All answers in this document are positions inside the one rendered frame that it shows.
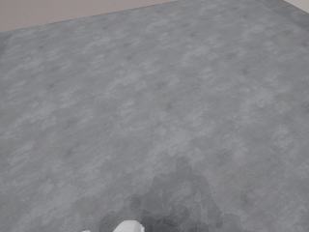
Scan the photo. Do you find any robot left thigh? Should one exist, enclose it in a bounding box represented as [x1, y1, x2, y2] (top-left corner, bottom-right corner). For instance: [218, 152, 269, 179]
[113, 220, 145, 232]

